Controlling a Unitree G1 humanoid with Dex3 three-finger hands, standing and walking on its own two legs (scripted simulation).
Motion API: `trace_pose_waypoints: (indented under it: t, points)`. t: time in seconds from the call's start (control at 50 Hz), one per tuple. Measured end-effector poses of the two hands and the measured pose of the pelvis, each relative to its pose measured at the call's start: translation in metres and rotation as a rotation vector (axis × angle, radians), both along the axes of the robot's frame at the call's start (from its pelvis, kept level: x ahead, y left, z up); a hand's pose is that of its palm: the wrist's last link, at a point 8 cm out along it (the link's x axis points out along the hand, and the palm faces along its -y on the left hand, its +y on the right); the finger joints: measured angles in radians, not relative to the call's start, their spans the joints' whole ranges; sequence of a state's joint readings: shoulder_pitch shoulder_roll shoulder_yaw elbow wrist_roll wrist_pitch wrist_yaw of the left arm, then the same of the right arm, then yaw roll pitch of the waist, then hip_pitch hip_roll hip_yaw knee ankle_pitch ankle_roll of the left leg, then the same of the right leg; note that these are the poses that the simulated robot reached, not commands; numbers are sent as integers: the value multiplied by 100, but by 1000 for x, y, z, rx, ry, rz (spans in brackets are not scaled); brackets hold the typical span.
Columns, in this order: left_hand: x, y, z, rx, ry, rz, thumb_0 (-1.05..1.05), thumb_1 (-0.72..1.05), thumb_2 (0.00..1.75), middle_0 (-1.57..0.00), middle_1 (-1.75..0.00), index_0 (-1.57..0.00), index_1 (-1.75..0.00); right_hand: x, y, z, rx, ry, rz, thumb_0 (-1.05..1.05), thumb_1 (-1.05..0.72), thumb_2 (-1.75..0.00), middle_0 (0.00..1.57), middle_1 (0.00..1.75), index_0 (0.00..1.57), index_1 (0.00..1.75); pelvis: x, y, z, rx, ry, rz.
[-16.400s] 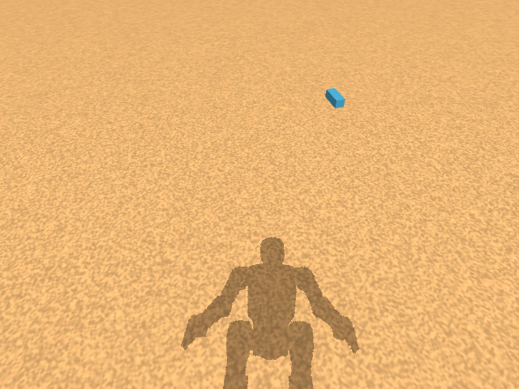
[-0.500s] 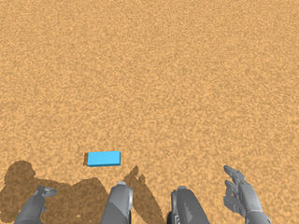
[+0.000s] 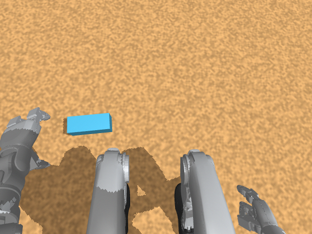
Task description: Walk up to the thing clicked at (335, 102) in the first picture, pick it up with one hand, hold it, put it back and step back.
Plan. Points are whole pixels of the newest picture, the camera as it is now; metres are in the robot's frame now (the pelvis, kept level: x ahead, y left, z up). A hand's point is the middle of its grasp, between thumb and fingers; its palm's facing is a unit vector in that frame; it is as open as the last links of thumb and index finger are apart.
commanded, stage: rise first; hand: left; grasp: from above
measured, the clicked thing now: (90, 124) +0.45 +0.28 -0.40
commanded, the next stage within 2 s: approach in 1.06 s
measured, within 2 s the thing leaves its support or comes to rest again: neither
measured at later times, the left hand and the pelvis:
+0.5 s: hand (51, 134) +0.37 +0.35 -0.22, palm faces -0.43 -0.12 -0.90, open 14.3 cm; pelvis -0.01 +0.01 -0.07, yaw -2 degrees
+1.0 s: hand (59, 128) +0.40 +0.35 -0.26, palm faces -0.42 -0.10 -0.90, open 14.1 cm; pelvis +0.00 +0.00 -0.10, yaw -3 degrees
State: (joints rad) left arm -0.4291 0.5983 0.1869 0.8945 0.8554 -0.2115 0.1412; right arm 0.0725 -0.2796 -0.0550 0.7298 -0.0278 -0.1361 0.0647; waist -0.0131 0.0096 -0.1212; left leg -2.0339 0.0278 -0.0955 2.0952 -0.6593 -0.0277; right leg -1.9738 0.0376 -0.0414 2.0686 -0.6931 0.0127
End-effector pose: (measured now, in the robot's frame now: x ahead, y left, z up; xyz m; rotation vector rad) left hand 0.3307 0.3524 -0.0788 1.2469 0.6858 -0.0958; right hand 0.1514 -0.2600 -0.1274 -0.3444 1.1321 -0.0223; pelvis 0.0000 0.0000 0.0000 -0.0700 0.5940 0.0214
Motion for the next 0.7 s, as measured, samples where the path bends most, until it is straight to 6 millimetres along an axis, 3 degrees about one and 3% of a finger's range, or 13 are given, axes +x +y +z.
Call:
trace_pose_waypoints:
  t: [0.12,0.24,0.46,0.7]
  points:
    - [9,2,-25,28,-2,-91,0,-54,104,-9,-99,-8,-101,-37,-2,-20,-19,85,-26,1,-89,-89,20,30,20,30,-8,2,-24,-15,-16,-5]
    - [21,5,-45,66,-32,-166,0,-55,106,-8,-98,-7,-100,-56,-4,-30,-51,144,-27,1,-88,-89,20,30,20,30,-11,5,-43,-30,-26,-6]
    - [41,3,-78,134,-58,-228,0,-56,105,-8,-96,-7,-98,-57,-7,-44,-89,181,-7,1,-89,-89,20,30,20,30,-10,9,-66,-46,-30,-9]
    - [59,-2,-99,173,-50,-262,0,-52,100,-11,-95,-10,-97,-53,-5,-64,-77,214,9,1,-90,-90,20,30,20,30,-4,7,-81,-42,-20,-19]
